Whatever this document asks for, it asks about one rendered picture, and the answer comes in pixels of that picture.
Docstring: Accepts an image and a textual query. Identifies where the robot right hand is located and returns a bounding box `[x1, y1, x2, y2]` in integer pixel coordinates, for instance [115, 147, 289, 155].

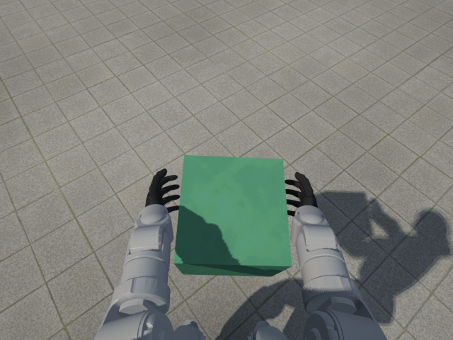
[285, 172, 318, 217]

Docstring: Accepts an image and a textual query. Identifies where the right robot forearm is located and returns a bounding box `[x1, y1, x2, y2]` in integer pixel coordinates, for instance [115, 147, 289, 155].
[290, 205, 381, 328]

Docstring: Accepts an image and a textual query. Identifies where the robot right upper arm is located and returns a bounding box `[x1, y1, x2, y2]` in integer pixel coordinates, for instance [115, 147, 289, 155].
[303, 309, 386, 340]

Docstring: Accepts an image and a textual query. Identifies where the robot right shin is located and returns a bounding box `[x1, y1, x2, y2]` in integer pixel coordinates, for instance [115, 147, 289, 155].
[253, 321, 270, 331]

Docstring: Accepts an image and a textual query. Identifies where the robot left upper arm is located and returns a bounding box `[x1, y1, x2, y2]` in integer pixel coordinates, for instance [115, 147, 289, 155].
[94, 310, 176, 340]

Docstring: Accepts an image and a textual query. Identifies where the left robot thigh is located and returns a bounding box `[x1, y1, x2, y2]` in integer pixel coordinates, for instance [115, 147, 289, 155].
[174, 325, 206, 340]

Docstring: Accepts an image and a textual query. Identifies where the robot left hand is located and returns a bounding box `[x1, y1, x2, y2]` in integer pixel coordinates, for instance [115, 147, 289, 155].
[145, 169, 180, 213]

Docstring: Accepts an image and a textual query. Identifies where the carton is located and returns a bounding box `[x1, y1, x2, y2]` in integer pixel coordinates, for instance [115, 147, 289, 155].
[173, 155, 292, 277]

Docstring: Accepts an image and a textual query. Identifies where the left robot forearm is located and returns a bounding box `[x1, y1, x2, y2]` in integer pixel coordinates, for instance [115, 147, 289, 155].
[98, 204, 174, 330]

